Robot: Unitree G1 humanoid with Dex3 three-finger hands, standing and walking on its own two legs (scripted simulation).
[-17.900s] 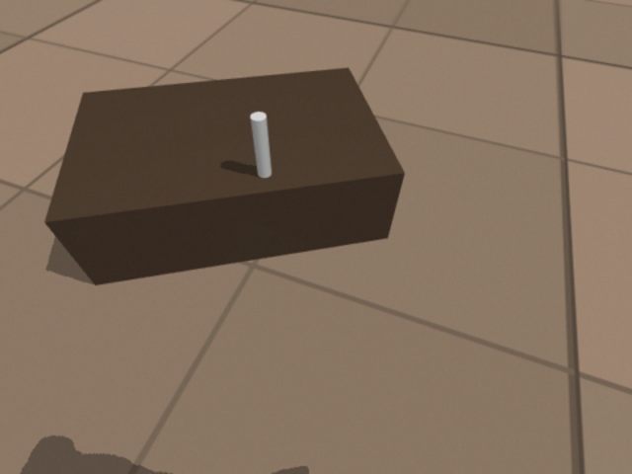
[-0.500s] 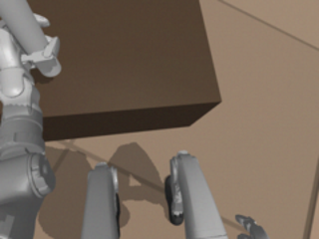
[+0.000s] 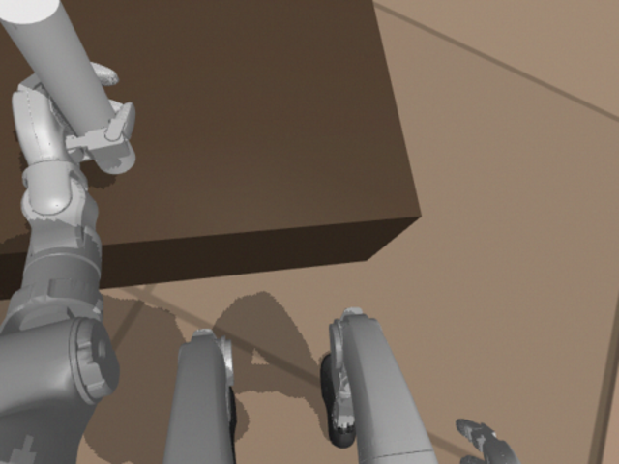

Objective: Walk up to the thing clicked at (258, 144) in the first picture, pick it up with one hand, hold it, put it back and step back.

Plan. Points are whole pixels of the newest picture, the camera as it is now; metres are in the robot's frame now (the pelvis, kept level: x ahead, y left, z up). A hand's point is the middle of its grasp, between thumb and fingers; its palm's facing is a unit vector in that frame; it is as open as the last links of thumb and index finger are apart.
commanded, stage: lift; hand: left
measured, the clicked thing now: (82, 100) +0.52 +0.21 +0.04
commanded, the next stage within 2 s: hold in 1.44 s
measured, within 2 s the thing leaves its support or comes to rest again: neither
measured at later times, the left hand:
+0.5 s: hand (60, 122) +0.44 +0.19 +0.11, palm faces +0.20 -0.98 -0.03, open 6.4 cm
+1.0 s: hand (13, 117) +0.40 +0.18 +0.18, palm faces +0.19 -0.98 -0.03, open 6.4 cm
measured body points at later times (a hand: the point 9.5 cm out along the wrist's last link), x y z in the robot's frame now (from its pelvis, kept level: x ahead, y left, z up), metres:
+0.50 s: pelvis +0.02 +0.00 +0.08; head +0.14 +0.02 +0.52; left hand +0.43 +0.24 +0.11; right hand +0.11 -0.26 -0.04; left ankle +0.04 +0.13 -0.52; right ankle +0.08 -0.14 -0.52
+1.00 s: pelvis +0.03 +0.00 +0.14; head +0.11 +0.01 +0.59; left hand +0.38 +0.23 +0.19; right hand +0.16 -0.24 +0.03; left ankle +0.04 +0.13 -0.52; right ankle +0.08 -0.14 -0.52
